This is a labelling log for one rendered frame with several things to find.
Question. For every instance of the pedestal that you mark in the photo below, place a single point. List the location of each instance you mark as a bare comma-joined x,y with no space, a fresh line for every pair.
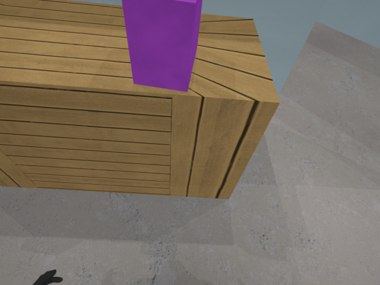
71,117

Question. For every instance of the carton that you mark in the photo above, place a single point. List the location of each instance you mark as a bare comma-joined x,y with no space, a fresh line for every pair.
162,40

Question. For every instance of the robot left hand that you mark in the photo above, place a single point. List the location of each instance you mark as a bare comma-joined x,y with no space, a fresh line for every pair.
47,278

